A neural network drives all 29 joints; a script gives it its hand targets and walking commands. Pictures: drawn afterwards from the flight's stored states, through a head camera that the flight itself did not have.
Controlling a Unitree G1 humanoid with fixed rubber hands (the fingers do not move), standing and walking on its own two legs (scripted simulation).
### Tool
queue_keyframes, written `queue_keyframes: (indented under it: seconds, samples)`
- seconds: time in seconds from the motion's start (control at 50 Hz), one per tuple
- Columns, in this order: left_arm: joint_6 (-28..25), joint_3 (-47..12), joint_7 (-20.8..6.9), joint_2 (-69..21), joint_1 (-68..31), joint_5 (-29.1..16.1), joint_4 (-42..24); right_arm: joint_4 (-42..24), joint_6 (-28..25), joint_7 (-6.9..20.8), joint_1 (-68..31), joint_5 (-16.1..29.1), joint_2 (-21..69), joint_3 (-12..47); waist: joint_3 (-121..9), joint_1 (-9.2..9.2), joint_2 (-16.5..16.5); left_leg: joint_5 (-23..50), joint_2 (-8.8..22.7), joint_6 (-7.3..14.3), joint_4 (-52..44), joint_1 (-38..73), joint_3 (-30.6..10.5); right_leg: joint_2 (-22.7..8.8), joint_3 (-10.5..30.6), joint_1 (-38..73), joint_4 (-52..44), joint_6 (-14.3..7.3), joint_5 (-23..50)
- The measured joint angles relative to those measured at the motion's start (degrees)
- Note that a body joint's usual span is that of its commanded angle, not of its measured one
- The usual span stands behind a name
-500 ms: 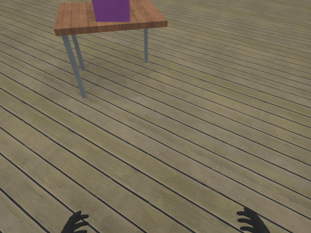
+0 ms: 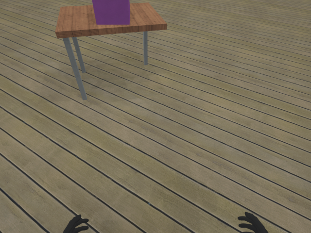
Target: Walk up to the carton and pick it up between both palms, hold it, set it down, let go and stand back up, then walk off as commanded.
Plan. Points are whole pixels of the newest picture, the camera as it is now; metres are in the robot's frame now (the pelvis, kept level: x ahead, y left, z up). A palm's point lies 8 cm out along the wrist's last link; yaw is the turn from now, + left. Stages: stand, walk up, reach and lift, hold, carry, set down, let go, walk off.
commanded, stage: walk up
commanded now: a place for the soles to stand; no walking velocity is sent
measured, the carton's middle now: (112, 4) +1.75 +0.34 +0.02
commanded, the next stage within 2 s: none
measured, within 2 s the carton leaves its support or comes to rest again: neither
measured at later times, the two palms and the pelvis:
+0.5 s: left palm out of the picture +0.13 +0.37 -0.12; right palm (229, 207) +0.21 -0.19 -0.06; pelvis +0.08 +0.08 -0.01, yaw +9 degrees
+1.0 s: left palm (51, 164) +0.37 +0.36 -0.10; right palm (219, 159) +0.40 -0.23 -0.11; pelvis +0.31 +0.05 -0.02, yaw +10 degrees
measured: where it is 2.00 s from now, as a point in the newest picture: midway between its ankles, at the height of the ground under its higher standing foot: (142, 172)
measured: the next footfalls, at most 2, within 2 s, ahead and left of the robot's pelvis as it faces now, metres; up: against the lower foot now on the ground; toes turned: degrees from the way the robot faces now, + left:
left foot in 0.30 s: +0.14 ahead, +0.16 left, +0.00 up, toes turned +9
right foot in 0.90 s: +0.42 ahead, -0.05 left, +0.00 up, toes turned +5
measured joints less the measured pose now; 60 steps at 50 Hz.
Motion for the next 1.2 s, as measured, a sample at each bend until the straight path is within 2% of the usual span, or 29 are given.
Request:
queue_keyframes:
  seconds: [0.06,0.1,0.16,0.22,0.26,0.3,0.32,0.34,0.36,0.4,0.46,0.54,0.62,0.8,0.88,0.9,0.92,0.94,0.96,1.02,1.06,1.12,1.16,1.2]
  samples:
    - [-0.10,0.03,-0.28,0.01,0.03,0.00,0.15,0.22,-0.02,0.26,0.19,0.00,-0.16,0.01,-0.01,0.01,0.04,-0.30,0.00,0.28,-0.08,0.03,-0.12,0.00,-0.16,0.13,-0.16,0.00,-0.36]
    - [-0.85,0.14,-1.02,0.02,0.31,0.00,0.13,0.25,0.17,1.27,0.80,0.00,-1.14,0.01,-0.07,0.03,0.66,-5.45,0.00,0.87,1.91,-0.60,-0.97,0.02,-1.05,0.57,0.05,-0.01,-4.00]
    - [-2.39,0.46,-1.14,0.49,1.09,0.00,0.14,0.24,0.89,2.21,0.92,-0.04,-3.47,-0.02,-0.02,0.07,1.46,-9.08,-0.01,0.88,10.50,-5.63,-1.07,-0.64,-2.93,0.62,-0.76,-0.68,-5.48]
    - [-3.30,1.26,-0.98,1.63,2.90,0.00,0.16,0.19,0.32,2.95,0.95,-0.17,-6.00,-0.02,-0.06,0.03,1.90,-7.98,0.22,0.88,13.11,-10.22,-1.13,-2.09,-4.62,0.74,-1.45,-0.72,-4.18]
    - [-3.32,1.92,-0.97,2.79,4.30,0.00,0.16,0.19,-0.08,3.56,0.98,-0.17,-7.36,-0.01,-0.13,0.01,2.12,-6.34,0.98,0.88,10.85,-11.12,-1.18,-3.01,-5.58,1.41,-1.37,-0.71,-1.93]
    - [-3.02,2.65,-1.00,3.72,4.92,0.00,0.17,0.18,-0.25,3.85,1.14,-0.17,-8.32,0.00,-0.16,-0.01,2.89,-1.98,2.21,1.01,5.77,-10.21,-1.18,-3.50,-7.10,2.54,-0.40,-0.71,-3.55]
    - [-2.64,3.15,-1.02,4.39,4.95,0.00,0.21,0.18,-0.50,3.85,1.13,-0.17,-8.25,0.01,-0.08,0.00,2.29,2.83,1.68,1.21,4.81,-9.72,-0.76,-4.42,-7.19,2.61,1.29,-0.72,-5.59]
    - [-2.17,3.74,-1.04,5.16,4.94,0.00,0.24,0.17,-1.01,3.85,1.14,-0.16,-7.78,0.01,0.21,-0.03,0.89,3.51,0.47,1.80,5.80,-9.27,0.08,-5.64,-6.30,2.29,4.50,-0.73,-9.50]
    - [-1.64,4.30,-1.13,5.64,4.93,0.00,0.25,0.19,-1.59,3.78,1.21,-0.16,-7.30,-0.01,0.30,-0.09,-0.05,1.97,-0.32,2.42,7.33,-9.03,0.76,-5.57,-4.36,0.87,9.81,-0.73,-11.82]
    - [-0.69,4.60,-1.37,6.39,4.92,0.01,0.23,0.22,-1.82,3.10,1.86,-0.16,-5.80,0.00,0.26,-0.11,-1.21,-1.31,-1.01,3.38,8.46,-7.46,1.50,-3.48,-0.94,-2.64,21.21,-0.73,-12.20]
    - [-0.24,4.58,-2.08,7.23,4.96,0.00,0.15,0.20,-1.82,2.05,3.69,-0.16,-3.17,0.02,0.21,-0.05,-3.08,-2.24,-1.64,3.63,6.15,-3.33,2.04,-2.17,-0.15,-6.63,30.32,-0.71,-8.74]
    - [-0.13,4.58,-2.86,7.38,4.96,0.00,0.15,0.18,-2.37,1.68,6.07,-0.17,-1.14,0.02,0.19,-0.03,-5.63,-2.06,-2.89,3.63,0.92,2.72,2.13,-2.25,1.08,-9.17,30.40,-0.72,-1.28]
    - [0.30,4.59,-3.15,7.39,4.97,0.00,0.13,0.17,-3.14,1.51,7.28,-0.17,-0.91,0.01,0.18,0.00,-7.48,-2.49,-3.84,3.72,-3.32,7.95,2.16,-3.06,2.26,-9.86,27.02,-0.71,2.74]
    - [0.61,4.59,-3.29,7.40,4.61,0.00,0.12,0.20,-3.78,0.47,9.89,-0.17,-1.32,0.01,0.20,0.01,-8.79,-7.39,-4.38,2.80,-8.01,16.96,2.17,-5.14,2.48,-10.10,16.46,-0.71,3.67]
    - [0.35,4.57,-3.29,7.42,2.92,0.00,0.08,0.21,-3.11,0.27,11.41,-0.17,-1.94,0.01,0.22,0.03,-7.91,-11.47,-4.34,1.63,-7.76,19.40,2.35,-5.28,1.45,-10.13,7.04,-0.71,2.73]
    - [-0.05,4.37,-3.24,7.40,2.49,0.00,0.08,0.24,-2.65,0.26,11.60,-0.17,-2.38,0.01,0.28,0.03,-7.04,-12.98,-3.94,1.23,-6.78,19.47,2.30,-4.99,0.75,-9.96,4.71,-0.68,3.49]
    - [-0.45,3.58,-3.12,7.14,2.01,0.00,0.06,0.28,-1.88,0.26,11.58,-0.18,-3.25,0.01,0.62,0.07,-4.30,-14.90,-1.98,1.14,-4.10,18.84,1.77,-3.52,-0.69,-9.67,5.04,-0.61,3.62]
    - [-1.28,2.75,-3.01,7.15,1.65,0.00,0.03,0.30,-1.15,0.26,11.57,-0.18,-3.86,0.02,0.72,0.09,-1.49,-15.88,0.26,1.28,1.11,16.56,0.99,-2.02,-2.45,-9.33,5.29,-0.61,2.87]
    - [-2.24,2.69,-2.66,7.15,1.52,-0.01,-0.29,0.27,-0.88,0.25,11.57,-0.17,-3.97,0.02,0.80,0.15,0.08,-13.58,0.68,1.32,8.84,12.89,-0.64,-1.47,-3.65,-9.17,5.65,-0.62,1.75]
    - [-3.51,2.83,-0.97,7.14,2.32,0.00,-0.42,0.19,-1.22,0.25,10.98,-0.17,-4.00,0.01,0.79,0.16,1.93,-12.45,-0.90,1.32,29.39,0.56,-2.52,-2.03,-5.65,-7.82,5.51,-1.02,-1.10]
    - [-3.52,2.80,-0.09,7.13,4.08,0.00,-0.42,0.13,-2.08,0.25,9.99,-0.17,-4.72,0.00,0.82,0.13,3.28,-13.18,-1.04,1.26,36.12,-6.99,-2.63,-2.19,-6.62,-6.18,5.04,-1.04,-2.48]
    - [-3.52,2.78,0.79,7.12,7.19,0.00,-0.44,-0.18,-2.62,0.47,9.05,-0.17,-5.91,0.01,0.80,0.10,4.99,-12.96,-0.79,1.25,35.08,-15.20,-3.51,-2.21,-8.10,-2.53,4.96,-1.04,-5.29]
    - [-3.52,2.77,1.03,7.11,8.77,0.00,-0.45,-0.34,-2.27,0.81,8.75,-0.17,-6.30,0.03,0.75,0.07,5.60,-10.13,0.23,1.25,29.34,-18.47,-3.59,-2.20,-9.20,0.51,4.93,-1.04,-7.46]
    - [-3.50,2.76,0.98,7.10,9.75,0.00,-0.46,-0.46,-1.80,1.34,8.42,-0.16,-6.25,0.04,0.71,0.05,5.57,-4.31,1.91,1.25,20.61,-19.74,-2.91,-2.19,-10.05,3.50,4.89,-1.04,-9.56]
